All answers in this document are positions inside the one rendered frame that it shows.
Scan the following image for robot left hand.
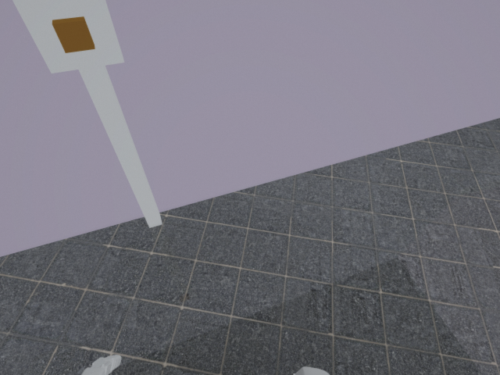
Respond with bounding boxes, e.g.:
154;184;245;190
81;355;121;375

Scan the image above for button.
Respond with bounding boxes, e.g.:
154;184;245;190
52;16;95;53

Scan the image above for panel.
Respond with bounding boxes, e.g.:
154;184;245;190
13;0;162;228

